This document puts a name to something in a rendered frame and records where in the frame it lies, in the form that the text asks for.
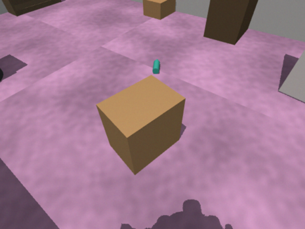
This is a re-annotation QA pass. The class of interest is bookshelf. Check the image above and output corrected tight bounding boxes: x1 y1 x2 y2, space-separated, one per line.
2 0 61 16

